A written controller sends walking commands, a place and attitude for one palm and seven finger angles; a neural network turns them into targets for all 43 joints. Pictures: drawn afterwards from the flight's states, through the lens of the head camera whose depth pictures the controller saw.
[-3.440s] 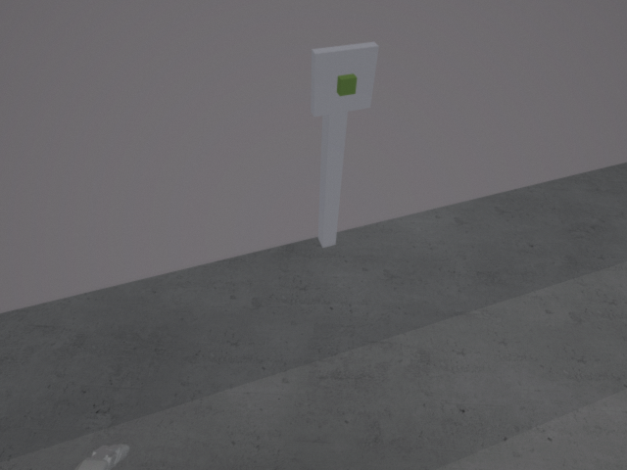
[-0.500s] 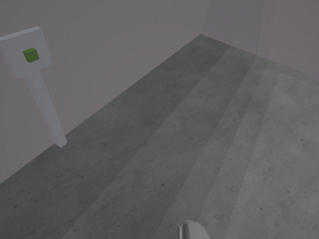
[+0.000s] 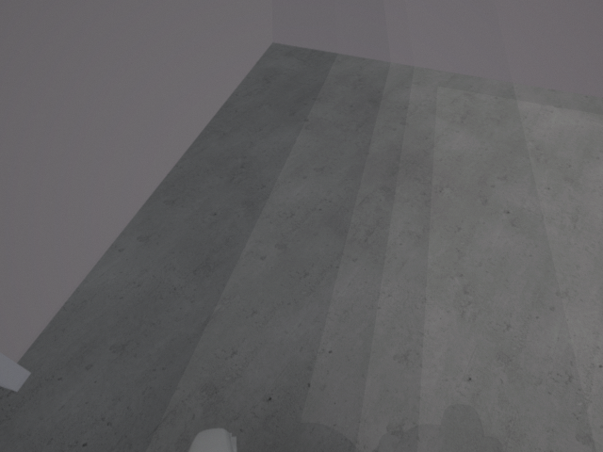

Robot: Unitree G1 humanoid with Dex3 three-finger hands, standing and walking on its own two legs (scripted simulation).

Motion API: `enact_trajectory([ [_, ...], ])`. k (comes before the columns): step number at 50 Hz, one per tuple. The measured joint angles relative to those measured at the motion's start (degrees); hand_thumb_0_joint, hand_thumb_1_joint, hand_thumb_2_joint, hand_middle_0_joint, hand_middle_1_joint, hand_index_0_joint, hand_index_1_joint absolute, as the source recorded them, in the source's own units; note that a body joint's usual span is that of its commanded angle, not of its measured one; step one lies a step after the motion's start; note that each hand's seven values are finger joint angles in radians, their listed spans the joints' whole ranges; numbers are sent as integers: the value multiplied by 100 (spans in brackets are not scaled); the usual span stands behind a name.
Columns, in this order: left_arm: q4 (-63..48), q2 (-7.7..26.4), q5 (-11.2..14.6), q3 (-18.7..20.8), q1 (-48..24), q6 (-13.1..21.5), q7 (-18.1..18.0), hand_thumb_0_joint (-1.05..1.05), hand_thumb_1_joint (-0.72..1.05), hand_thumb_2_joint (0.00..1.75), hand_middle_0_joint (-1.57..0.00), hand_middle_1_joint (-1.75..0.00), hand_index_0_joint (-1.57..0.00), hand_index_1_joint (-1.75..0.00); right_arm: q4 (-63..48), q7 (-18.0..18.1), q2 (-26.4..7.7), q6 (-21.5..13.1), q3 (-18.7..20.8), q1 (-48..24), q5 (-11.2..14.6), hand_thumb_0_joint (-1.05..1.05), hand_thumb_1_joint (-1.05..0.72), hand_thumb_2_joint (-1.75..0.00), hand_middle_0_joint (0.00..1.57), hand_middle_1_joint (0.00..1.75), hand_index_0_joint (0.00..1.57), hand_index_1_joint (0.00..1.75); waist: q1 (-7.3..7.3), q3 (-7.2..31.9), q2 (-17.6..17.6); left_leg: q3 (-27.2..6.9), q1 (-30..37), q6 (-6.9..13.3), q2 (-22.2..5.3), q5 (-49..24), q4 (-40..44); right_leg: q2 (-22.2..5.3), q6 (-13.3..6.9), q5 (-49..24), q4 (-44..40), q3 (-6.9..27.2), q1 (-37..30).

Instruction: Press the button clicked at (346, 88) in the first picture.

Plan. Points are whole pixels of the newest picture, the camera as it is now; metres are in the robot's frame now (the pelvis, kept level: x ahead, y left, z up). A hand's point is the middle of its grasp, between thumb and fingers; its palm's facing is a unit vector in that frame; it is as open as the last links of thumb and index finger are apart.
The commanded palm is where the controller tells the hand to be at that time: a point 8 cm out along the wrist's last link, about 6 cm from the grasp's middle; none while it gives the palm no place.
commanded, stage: walk to a spot facing it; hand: left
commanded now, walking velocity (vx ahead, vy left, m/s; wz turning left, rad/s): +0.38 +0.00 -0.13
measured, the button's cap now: out of the picture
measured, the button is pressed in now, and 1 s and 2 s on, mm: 0 0 0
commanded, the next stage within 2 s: turn to face it in 0.80 s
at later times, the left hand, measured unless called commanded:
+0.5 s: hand (150, 423) +0.20 +0.24 -0.18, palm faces -0.05 -0.99 -0.11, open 7.4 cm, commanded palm none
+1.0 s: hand (258, 237) +0.57 +0.10 -0.16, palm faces -0.35 -0.91 -0.22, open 7.3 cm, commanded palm none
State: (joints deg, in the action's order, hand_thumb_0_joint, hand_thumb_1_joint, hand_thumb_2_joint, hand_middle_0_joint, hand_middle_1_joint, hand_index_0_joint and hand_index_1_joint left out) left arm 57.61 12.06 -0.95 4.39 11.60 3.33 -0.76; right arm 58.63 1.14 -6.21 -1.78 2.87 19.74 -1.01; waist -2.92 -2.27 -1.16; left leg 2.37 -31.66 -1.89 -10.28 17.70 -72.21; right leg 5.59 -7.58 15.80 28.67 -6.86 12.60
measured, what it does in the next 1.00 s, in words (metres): walks ahead, turning right: left foot, then right foot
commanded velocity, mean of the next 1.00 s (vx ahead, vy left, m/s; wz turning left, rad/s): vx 0.29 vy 0.00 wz -0.24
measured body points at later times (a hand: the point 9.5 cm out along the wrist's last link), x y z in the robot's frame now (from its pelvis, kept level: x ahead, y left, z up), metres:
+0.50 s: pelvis +0.22 +0.07 +0.01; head +0.23 +0.10 +0.46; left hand +0.20 +0.29 -0.16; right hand +0.27 -0.17 -0.12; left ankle +0.25 +0.14 -0.73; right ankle +0.16 -0.07 -0.63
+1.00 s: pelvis +0.39 -0.03 -0.01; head +0.42 -0.06 +0.43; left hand +0.59 +0.14 -0.15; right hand +0.23 -0.20 -0.17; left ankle +0.31 +0.13 -0.64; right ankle +0.43 -0.11 -0.73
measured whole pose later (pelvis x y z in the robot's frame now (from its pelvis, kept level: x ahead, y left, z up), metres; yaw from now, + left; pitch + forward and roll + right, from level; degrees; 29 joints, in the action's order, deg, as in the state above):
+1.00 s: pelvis +0.39 -0.03 -0.01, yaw -20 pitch -1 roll +0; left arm 55.6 10.1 -1.0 3.8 5.6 2.9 0.3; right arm 64.2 0.8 -7.5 -0.6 2.8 24.0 -0.2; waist -3.4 -6.0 1.5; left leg 7.2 -17.0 -2.2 -8.2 27.4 -70.5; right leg 0.0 -6.1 14.8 37.7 -9.7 22.1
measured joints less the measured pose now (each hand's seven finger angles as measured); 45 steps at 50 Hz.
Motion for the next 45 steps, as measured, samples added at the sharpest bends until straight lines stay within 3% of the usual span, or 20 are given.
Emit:
enact_trajectory([
  [3,134,-15,-21,-38,271,23,23,-1,94,90,-20,-29,-20,-30,-217,11,-231,0,86,-464,-42,2,-95,-89,20,30,20,30,44,117,186,-17,-399,-71,-73,-421,741,0,60,22,-329,140,-316],
  [6,202,-76,-28,-77,545,79,28,-1,93,90,-20,-29,-20,-30,-314,-90,-399,-15,105,-789,-41,2,-95,-89,20,30,20,30,190,170,263,57,-480,-101,-49,-715,1440,-18,142,130,-519,277,-582],
  [14,431,-266,-40,-193,1239,84,3,0,91,90,-20,-29,-20,-30,-338,-234,-368,-38,-16,-1384,-38,1,-93,-90,19,30,20,30,626,17,110,433,355,76,451,-576,3407,-108,406,761,-551,511,-1257],
  [15,489,-291,-31,-199,1343,72,2,0,91,90,-20,-29,-20,-30,-353,-227,-341,-87,-42,-1425,-43,1,-92,-90,20,30,20,30,649,-5,72,508,604,137,555,-677,3726,-139,442,936,-295,556,-1246],
  [16,568,-293,-8,-191,1390,35,8,1,91,90,-20,-29,-20,-30,-352,-204,-274,-154,-56,-1475,-61,1,-92,-90,20,30,20,30,627,-63,-35,588,724,336,641,-742,3758,-223,466,1100,231,592,-1105],
  [18,692,-323,30,-188,1395,-55,33,1,91,90,-20,-29,-20,-30,-394,-183,-178,-269,-114,-1486,-72,1,-92,-89,20,30,20,30,629,-168,-155,770,898,541,652,-484,3540,-317,475,1230,2129,666,-432],
  [20,771,-349,11,-173,1350,-133,60,1,91,90,-20,-29,-20,-30,-385,-145,-102,-307,-142,-1341,-43,1,-91,-89,20,30,20,30,579,-158,-179,918,1230,573,638,-288,3649,-439,502,1006,3563,627,232],
  [23,693,-336,-54,-96,1112,-244,115,1,91,90,-20,-29,-20,-30,-286,-23,-17,-360,-53,-976,34,0,-92,-89,20,30,21,30,482,-106,-168,1028,1721,528,676,-311,4127,-728,579,440,4252,558,1040],
  [30,218,-254,-135,78,498,-376,154,1,91,90,-20,-29,-20,-30,97,55,-268,-306,78,-228,16,-3,-96,-89,20,30,20,30,416,94,-180,1313,2477,503,758,-285,4938,-1178,786,-605,3833,642,2194],
  [36,70,-104,-135,143,82,-485,236,1,93,90,-20,-29,-20,-30,331,38,-191,-260,34,329,-14,-1,-93,-89,20,30,20,30,235,37,-89,1623,3017,320,696,-29,5227,-1276,883,-852,2761,332,2299],
  [42,-81,-112,-111,76,-396,-464,283,1,92,90,-20,-29,-20,-30,470,-3,-139,-185,1,691,-68,0,-92,-89,20,30,20,30,-66,-228,128,1979,3410,-22,466,527,4980,-1027,662,-438,1304,-50,1836],
  [45,-238,-96,-119,20,-529,-265,293,1,92,90,-20,-29,-20,-30,556,-49,-107,-99,-8,888,-31,0,-91,-89,20,30,20,30,-75,-284,208,2045,3279,-184,128,1042,3944,-768,422,-543,592,-233,1268],
])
